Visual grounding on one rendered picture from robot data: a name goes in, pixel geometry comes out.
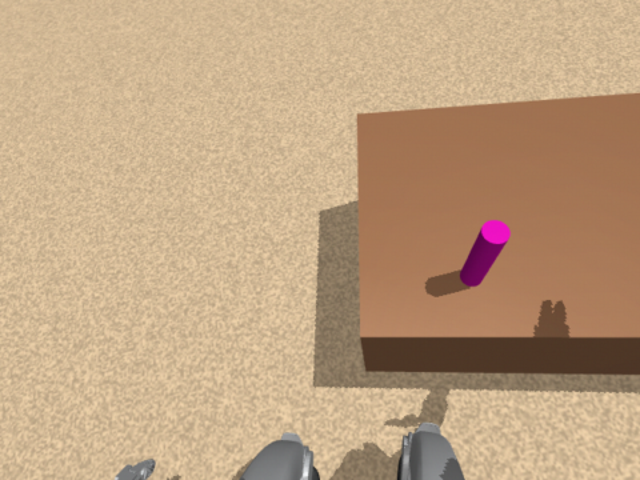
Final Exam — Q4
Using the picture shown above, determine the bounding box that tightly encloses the can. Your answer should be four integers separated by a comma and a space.
460, 220, 510, 287

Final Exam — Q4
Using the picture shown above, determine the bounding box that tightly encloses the left robot hand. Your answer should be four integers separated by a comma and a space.
115, 459, 156, 480

